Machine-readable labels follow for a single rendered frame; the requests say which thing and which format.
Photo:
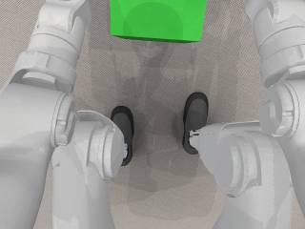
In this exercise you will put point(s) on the robot right thigh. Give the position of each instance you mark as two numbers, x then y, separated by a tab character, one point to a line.
251	168

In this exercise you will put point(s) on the carton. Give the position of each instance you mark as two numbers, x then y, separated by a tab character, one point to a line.
174	21

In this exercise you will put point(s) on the robot left forearm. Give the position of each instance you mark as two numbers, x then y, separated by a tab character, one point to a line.
55	46

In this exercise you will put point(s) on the robot right forearm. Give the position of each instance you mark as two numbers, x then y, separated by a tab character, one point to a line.
278	30

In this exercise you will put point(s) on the left robot upper arm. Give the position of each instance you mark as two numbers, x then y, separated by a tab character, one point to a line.
33	122

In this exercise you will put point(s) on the right robot upper arm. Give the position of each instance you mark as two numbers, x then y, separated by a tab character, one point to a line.
282	115

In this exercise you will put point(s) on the robot left shin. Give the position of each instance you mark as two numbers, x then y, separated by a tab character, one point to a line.
87	115

